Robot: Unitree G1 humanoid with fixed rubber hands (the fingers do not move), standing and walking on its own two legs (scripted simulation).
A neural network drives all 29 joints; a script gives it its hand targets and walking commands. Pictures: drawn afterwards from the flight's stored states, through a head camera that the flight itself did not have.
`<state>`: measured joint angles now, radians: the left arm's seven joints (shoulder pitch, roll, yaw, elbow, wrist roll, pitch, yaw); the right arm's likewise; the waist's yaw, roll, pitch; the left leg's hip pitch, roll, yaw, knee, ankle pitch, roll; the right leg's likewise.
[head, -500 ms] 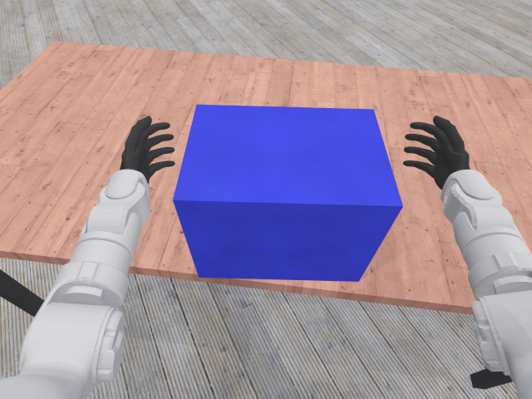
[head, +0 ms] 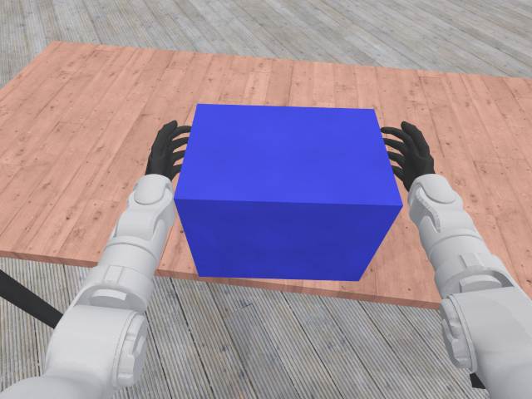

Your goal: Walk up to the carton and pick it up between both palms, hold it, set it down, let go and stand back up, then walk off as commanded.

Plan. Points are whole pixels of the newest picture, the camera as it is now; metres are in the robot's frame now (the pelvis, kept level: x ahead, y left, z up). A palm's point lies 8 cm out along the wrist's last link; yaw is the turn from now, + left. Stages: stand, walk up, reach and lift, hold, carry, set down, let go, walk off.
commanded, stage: reach and lift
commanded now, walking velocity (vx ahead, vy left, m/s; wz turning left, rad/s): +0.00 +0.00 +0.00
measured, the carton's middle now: (282, 197) +0.41 -0.02 +0.05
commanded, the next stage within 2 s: none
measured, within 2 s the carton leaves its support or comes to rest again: leaves its support in 1.10 s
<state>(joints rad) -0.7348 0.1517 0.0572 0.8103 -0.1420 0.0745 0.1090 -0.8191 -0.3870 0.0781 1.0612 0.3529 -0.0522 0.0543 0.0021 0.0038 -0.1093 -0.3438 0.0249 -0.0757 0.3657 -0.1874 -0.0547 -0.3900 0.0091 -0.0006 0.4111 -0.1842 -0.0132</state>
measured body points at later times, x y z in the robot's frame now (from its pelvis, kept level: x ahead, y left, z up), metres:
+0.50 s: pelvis +0.00 +0.00 +0.00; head +0.03 +0.00 +0.45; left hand +0.43 +0.16 +0.10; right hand +0.44 -0.22 +0.11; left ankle -0.01 +0.16 -0.74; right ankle +0.00 -0.11 -0.74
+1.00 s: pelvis +0.00 +0.00 +0.00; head +0.02 +0.00 +0.45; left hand +0.42 +0.16 +0.11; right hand +0.43 -0.22 +0.11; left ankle -0.01 +0.16 -0.74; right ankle +0.00 -0.11 -0.74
